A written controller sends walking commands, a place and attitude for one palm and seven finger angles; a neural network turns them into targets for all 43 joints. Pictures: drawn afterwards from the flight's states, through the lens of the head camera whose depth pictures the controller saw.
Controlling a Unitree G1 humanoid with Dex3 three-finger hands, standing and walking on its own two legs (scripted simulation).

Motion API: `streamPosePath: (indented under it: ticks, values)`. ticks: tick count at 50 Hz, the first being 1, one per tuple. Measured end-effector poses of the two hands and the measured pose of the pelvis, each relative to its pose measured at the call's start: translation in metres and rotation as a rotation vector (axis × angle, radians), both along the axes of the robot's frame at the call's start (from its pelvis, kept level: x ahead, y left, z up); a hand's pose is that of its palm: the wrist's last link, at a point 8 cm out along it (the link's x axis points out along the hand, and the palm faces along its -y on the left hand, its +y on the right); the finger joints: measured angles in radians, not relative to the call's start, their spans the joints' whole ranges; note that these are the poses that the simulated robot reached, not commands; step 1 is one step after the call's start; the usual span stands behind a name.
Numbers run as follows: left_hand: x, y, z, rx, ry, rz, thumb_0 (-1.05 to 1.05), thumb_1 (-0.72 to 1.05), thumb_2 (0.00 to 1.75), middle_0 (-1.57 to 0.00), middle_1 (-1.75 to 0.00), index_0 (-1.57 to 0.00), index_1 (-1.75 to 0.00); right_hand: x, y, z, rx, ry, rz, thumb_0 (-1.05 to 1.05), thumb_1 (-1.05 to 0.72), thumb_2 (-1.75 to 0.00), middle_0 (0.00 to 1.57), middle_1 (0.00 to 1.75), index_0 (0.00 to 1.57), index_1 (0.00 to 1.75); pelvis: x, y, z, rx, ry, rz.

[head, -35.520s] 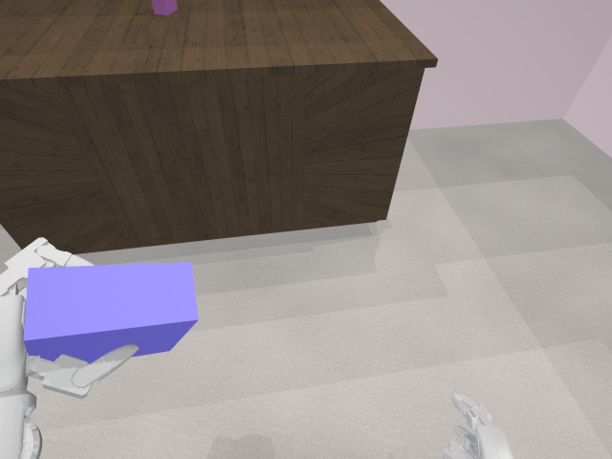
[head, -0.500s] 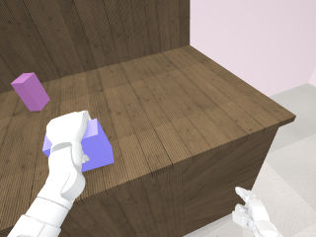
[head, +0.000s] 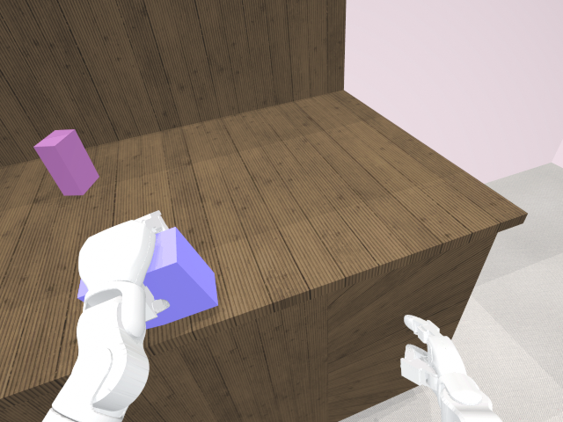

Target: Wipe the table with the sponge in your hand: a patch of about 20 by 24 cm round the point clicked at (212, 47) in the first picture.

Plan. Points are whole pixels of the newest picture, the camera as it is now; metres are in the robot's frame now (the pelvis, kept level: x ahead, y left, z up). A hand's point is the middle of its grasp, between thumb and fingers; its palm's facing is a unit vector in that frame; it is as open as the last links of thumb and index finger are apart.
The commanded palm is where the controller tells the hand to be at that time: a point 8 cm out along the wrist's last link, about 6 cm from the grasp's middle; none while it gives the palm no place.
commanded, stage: slide across to the third lane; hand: left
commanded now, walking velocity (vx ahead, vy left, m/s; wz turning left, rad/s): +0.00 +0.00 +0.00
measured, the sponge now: (163, 290) +0.26 +0.23 +0.09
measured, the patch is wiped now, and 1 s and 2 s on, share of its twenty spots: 0.90 0.90 1.00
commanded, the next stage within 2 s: wipe forward along the third lane in 0.58 s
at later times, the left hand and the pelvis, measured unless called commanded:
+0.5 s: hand (202, 250) +0.29 +0.16 +0.15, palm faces +0.20 -0.21 -0.96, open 10.0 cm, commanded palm +0.25 +0.16 +0.21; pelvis -0.02 -0.01 +0.00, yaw +0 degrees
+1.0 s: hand (207, 238) +0.32 +0.17 +0.14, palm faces +0.14 -0.14 -0.98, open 10.0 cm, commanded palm +0.29 +0.17 +0.19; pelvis -0.01 -0.03 +0.00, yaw -1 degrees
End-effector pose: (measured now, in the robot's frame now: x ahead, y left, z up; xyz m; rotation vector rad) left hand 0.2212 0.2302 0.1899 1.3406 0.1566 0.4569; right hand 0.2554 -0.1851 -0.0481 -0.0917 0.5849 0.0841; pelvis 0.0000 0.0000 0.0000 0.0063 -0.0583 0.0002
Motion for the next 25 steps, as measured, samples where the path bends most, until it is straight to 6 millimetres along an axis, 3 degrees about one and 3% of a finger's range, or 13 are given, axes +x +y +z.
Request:
streamPosePath:
  ticks: [8,18,25]
  values:
    - [0.004,-0.010,0.000,0.024,0.016,-0.021,0.00,-0.48,1.05,-0.70,-1.37,-0.72,-1.36,-0.014,-0.004,-0.005,-0.016,-0.003,-0.009,0.02,-0.91,-0.90,0.20,0.30,0.20,0.30,-0.012,-0.004,-0.001,0.001,-0.017,0.015]
    - [0.029,-0.046,0.008,0.021,0.011,-0.131,-0.01,-0.49,1.06,-0.71,-1.36,-0.73,-1.35,-0.030,-0.007,-0.013,0.007,0.004,-0.021,0.02,-0.91,-0.90,0.20,0.30,0.20,0.30,-0.018,-0.010,0.000,0.008,-0.022,0.011]
    - [0.036,-0.065,0.009,-0.022,0.000,-0.177,-0.01,-0.49,1.06,-0.71,-1.35,-0.74,-1.34,-0.035,-0.019,-0.014,0.010,0.020,-0.045,0.02,-0.91,-0.90,0.20,0.30,0.20,0.30,-0.015,-0.014,0.001,0.011,-0.025,-0.004]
